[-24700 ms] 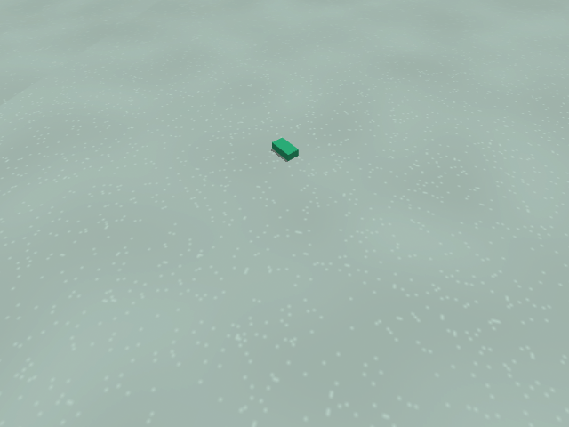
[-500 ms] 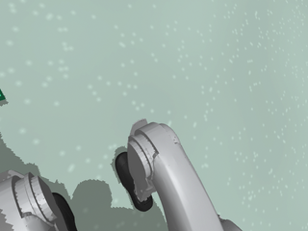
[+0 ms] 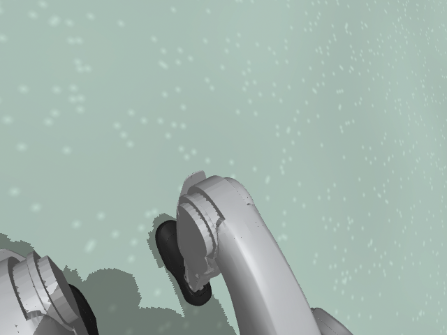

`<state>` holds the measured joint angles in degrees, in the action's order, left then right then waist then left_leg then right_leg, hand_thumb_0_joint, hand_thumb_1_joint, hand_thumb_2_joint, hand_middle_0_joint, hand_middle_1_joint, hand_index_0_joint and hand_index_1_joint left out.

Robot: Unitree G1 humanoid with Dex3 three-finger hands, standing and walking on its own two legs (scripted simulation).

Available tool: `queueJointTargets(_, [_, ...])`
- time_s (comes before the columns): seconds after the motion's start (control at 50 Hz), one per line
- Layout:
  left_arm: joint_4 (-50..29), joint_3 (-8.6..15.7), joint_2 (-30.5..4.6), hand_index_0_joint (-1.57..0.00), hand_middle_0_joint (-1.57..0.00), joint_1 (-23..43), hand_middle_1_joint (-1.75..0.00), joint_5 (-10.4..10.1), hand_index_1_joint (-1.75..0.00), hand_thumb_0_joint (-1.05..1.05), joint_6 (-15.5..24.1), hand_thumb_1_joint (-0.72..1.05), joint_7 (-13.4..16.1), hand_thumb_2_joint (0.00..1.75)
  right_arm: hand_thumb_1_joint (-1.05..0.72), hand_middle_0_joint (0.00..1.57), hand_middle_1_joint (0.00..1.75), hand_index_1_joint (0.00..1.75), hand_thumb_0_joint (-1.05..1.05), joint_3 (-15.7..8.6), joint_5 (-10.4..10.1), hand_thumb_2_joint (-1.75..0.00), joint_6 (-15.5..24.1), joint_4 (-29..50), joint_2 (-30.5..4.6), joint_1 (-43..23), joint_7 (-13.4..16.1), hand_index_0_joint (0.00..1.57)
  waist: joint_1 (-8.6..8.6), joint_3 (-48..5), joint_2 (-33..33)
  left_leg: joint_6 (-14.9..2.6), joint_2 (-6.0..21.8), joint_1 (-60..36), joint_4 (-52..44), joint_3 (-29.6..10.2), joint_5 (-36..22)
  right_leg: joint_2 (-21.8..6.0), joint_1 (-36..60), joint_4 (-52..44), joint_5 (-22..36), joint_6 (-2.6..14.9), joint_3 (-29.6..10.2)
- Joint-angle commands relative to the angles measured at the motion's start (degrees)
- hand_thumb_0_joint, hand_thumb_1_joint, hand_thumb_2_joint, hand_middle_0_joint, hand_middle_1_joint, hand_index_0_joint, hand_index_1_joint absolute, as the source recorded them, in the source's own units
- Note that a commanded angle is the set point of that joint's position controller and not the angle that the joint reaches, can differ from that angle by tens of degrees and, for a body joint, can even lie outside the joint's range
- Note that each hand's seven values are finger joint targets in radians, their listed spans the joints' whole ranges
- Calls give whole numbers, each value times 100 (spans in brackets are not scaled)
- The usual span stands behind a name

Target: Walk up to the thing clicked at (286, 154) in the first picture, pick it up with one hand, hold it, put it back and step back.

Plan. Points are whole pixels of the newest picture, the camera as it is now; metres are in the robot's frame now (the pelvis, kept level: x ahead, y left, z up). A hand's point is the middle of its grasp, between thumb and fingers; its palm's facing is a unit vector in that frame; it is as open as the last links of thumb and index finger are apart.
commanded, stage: rest palm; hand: left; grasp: from above
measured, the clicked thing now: out of the picture +0.49 +0.28 -0.29
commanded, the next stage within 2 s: close in 0.22 s
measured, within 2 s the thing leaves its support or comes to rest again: neither
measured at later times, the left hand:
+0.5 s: hand out of the picture +0.49 +0.28 -0.26, palm faces -0.42 -0.16 -0.89, open 13.3 cm
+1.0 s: hand out of the picture +0.48 +0.28 -0.26, palm faces -0.43 -0.13 -0.89, open 11.6 cm
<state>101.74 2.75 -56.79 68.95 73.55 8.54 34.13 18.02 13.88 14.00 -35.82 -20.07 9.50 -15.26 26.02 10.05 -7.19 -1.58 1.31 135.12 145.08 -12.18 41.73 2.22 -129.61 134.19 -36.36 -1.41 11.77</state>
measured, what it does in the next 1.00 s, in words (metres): stands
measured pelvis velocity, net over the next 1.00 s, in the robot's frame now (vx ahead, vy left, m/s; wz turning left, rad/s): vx -0.01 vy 0.00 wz -0.03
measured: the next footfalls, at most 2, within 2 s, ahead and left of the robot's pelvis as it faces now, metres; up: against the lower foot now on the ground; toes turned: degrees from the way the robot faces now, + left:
none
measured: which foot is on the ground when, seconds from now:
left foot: down 0.00-1.00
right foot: down 0.00-1.00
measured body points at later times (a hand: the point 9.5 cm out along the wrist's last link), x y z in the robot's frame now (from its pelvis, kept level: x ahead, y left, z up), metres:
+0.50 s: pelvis +0.00 +0.00 +0.01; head +0.30 +0.11 +0.31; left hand +0.51 +0.29 -0.21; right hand +0.01 -0.24 -0.04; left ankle +0.06 +0.12 -0.27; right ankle +0.12 -0.11 -0.27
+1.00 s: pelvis -0.01 +0.00 +0.01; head +0.30 +0.12 +0.31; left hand +0.50 +0.28 -0.21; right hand +0.01 -0.24 -0.03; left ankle +0.06 +0.12 -0.27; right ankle +0.12 -0.11 -0.27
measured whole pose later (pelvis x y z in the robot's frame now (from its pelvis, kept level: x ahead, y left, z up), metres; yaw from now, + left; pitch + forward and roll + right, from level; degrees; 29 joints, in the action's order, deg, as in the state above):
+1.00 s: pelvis -0.01 +0.00 +0.01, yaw -2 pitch +29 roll -16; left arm 102.8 2.2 -59.9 68.6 71.8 8.6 37.1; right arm 21.1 14.1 15.4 -34.1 -21.0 8.2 -15.3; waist 27.2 13.2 -9.2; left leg -1.4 1.8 134.0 143.8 -13.8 41.1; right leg 3.1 -128.1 131.6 -34.7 -1.7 13.0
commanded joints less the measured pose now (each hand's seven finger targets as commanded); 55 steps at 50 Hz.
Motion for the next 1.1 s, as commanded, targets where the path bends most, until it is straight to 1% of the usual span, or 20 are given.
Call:
queueJointTargets(0.0, [-593, 41, -907, -11, -12, 1538, -98, -70, -99, 0, -55, -48, 263, 99, -90, 20, 30, 30, 0, -487, 2, -90, 7, -155, -1938, 1343, -1, 20, 392, -3593, 3176, 109, 143, -3003, -1516, 228, -1563, 267, 2264, -1091, 1658, 248, 388])
queueJointTargets(0.1, [-560, 5, -1000, -10, -11, 1556, -100, -116, -101, 0, -117, -48, 295, 100, -90, 20, 30, 30, 0, -419, -17, -90, 90, -40, -1986, 1168, -27, 20, 416, -3418, 3186, 111, 169, -2897, -1519, 170, -1382, 267, 2165, -1079, 1514, 246, 403])
queueJointTargets(0.14, [-648, 165, -1331, -10, -11, 1677, -101, -120, -102, 0, -117, -48, 362, 101, -90, 20, 30, 30, 0, -402, -49, -91, 91, -46, -2037, 1211, -1, 20, 379, -3519, 3179, 72, 146, -2758, -1498, 231, -1320, 272, 2347, -1160, 1512, 240, 349])
queueJointTargets(0.2, [-575, 225, -1272, -11, -12, 1528, -99, -156, -100, 0, -129, -46, 372, 98, -90, 20, 30, 30, 0, -362, -31, -90, 106, -14, -1984, 1187, -28, 20, 365, -3451, 3098, 71, 161, -2722, -1471, 226, -1316, 274, 2335, -1142, 1486, 234, 367])
queueJointTargets(0.22, [-481, 210, -1308, -11, -12, 1395, -100, -167, -101, 0, -146, -47, 371, 99, -90, 20, 30, 30, 0, -354, -4, -91, 90, -11, -1996, 1270, -23, 20, 459, -3482, 3074, 61, 162, -2734, -1497, 269, -1385, 326, 2602, -1217, 1590, 225, 362])
queueJointTargets(0.26, [-891, 326, -1467, -10, -10, 1619, -102, -202, -102, 0, -119, -48, 367, 100, -90, 20, 30, 30, 0, -364, -44, -91, 79, -23, -1969, 1278, -9, 20, 385, -3789, 3227, 68, 170, -2906, -1466, 246, -1574, 293, 2656, -1207, 1729, 223, 356])
queueJointTargets(0.32, [-651, 186, -1283, -13, -12, 1392, -101, -277, -100, 0, -132, -42, 299, 94, -90, 20, 30, 30, 0, -347, -15, -90, 80, -59, -1959, 1281, -27, 20, 480, -3651, 3176, 72, 188, -2874, -1444, 235, -1564, 327, 2705, -1209, 1739, 223, 381])
queueJointTargets(0.38, [-800, 278, -1483, -17, -16, 1465, -100, -330, -98, 0, -117, -38, 289, 91, -90, 20, 30, 30, 0, -345, -48, -90, 45, -76, -1979, 1329, 3, 20, 395, -3873, 3230, 71, 185, -2868, -1463, 243, -1681, 333, 2928, -1252, 1836, 226, 375])
queueJointTargets(0.4, [-608, 150, -1307, -18, -18, 1345, -99, -305, -98, 0, -129, -36, 262, 92, -90, 20, 30, 30, 0, -339, -49, -90, 47, -66, -1947, 1293, -4, 20, 426, -3637, 3179, 80, 190, -2828, -1457, 221, -1584, 323, 2758, -1203, 1761, 239, 377])
queueJointTargets(0.42, [-929, 271, -1443, -18, -17, 1464, -98, -334, -97, 0, -89, -35, 274, 89, -89, 20, 30, 30, 0, -344, -62, -90, 34, -81, -1951, 1329, 1, 20, 364, -3842, 3341, 99, 198, -2963, -1489, 199, -1715, 325, 2780, -1233, 1814, 243, 404])
queueJointTargets(0.44, [-651, 164, -1311, -18, -17, 1329, -99, -295, -97, 0, -112, -35, 260, 88, -90, 20, 30, 30, 0, -388, -50, -90, 22, -85, -2012, 1314, 6, 20, 407, -3737, 3420, 115, 203, -2981, -1507, 202, -1685, 323, 2731, -1209, 1801, 257, 403])
queueJointTargets(0.46, [-485, 83, -1214, -19, -18, 1233, -98, -350, -96, 0, -114, -34, 246, 88, -90, 20, 30, 30, 0, -306, -41, -90, 19, -44, -1920, 1235, 1, 20, 427, -3511, 3114, 85, 199, -2719, -1471, 197, -1459, 351, 2702, -1240, 1660, 245, 425])
queueJointTargets(0.58, [-573, 109, -1274, -24, -22, 1198, -96, -319, -94, 0, -24, -27, 217, 85, -89, 20, 30, 30, 0, -315, -66, -90, -16, -48, -2001, 1260, 38, 20, 375, -3379, 3088, 102, 200, -2697, -1572, 140, -1414, 323, 2515, -1264, 1537, 272, 462])
queueJointTargets(0.6, [-541, 20, -1079, -24, -22, 1229, -95, -321, -93, 0, 6, -27, 180, 83, -90, 20, 30, 30, 0, -296, -43, -90, 4, -48, -1962, 1259, 13, 20, 505, -3176, 3032, 113, 209, -2706, -1550, 92, -1360, 289, 2318, -1218, 1479, 263, 492])
queueJointTargets(0.68, [-799, 36, -1267, -27, -25, 1484, -93, -284, -90, 0, 92, -23, 277, 79, -89, 20, 30, 30, 0, -321, -60, -90, 19, -57, -2012, 1193, 57, 20, 448, -3411, 3200, 142, 239, -2941, -1654, 37, -1290, 302, 2351, -1227, 1472, 258, 484])
queueJointTargets(0.7, [-572, -58, -1093, -29, -26, 1349, -92, -250, -89, 0, 81, -21, 274, 79, -89, 20, 30, 30, 0, -304, -26, -90, 37, -59, -1996, 1176, 36, 20, 496, -3260, 3121, 135, 230, -2885, -1626, 37, -1223, 301, 2261, -1207, 1426, 251, 503])
queueJointTargets(0.84, [-435, -145, -1127, -35, -32, 1367, -89, -188, -86, 0, 54, -12, 447, 75, -89, 20, 30, 30, 0, -262, 11, -90, 64, -18, -2054, 1135, 54, 20, 568, -3086, 3135, 139, 228, -2826, -1693, 70, -1115, 327, 2337, -1291, 1383, 235, 510])
queueJointTargets(0.9, [-537, -42, -1339, -37, -35, 1444, -88, -208, -85, 0, 14, -11, 531, 75, -90, 20, 30, 30, 0, -237, 1, -90, 71, -23, -2074, 1082, 58, 20, 515, -3241, 3211, 159, 254, -2908, -1694, 33, -1257, 321, 2450, -1271, 1530, 231, 486])
queueJointTargets(1.0, [-585, -101, -1235, -43, -40, 1424, -84, -289, -82, 0, -76, -4, 521, 71, -90, 20, 30, 30, 0, -190, 46, -90, 140, -32, -2074, 1059, -6, 20, 627, -3327, 3288, 159, 282, -3049, -1599, 36, -1475, 320, 2545, -1263, 1756, 199, 483])
queueJointTargets(1.08, [-529, 176, -1547, -47, -45, 1367, -81, -351, -79, 0, -155, 1, 566, 69, -90, 20, 30, 30, 0, -197, 2, -90, 116, -77, -2081, 1134, -9, 20, 501, -3372, 3283, 137, 259, -2860, -1625, 112, -1449, 337, 2713, -1329, 1715, 226, 429])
